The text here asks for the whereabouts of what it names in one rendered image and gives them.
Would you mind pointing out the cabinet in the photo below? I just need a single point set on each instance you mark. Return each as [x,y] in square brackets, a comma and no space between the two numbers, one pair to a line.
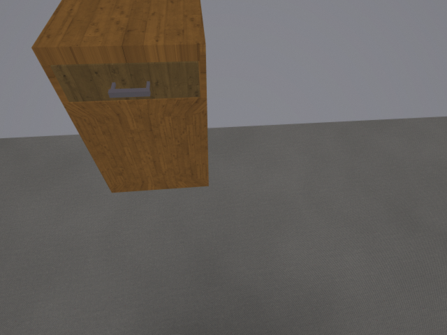
[144,144]

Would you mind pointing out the handle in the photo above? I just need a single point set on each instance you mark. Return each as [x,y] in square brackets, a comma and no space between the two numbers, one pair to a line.
[134,92]

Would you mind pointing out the drawer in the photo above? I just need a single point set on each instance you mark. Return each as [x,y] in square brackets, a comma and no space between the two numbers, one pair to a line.
[91,82]

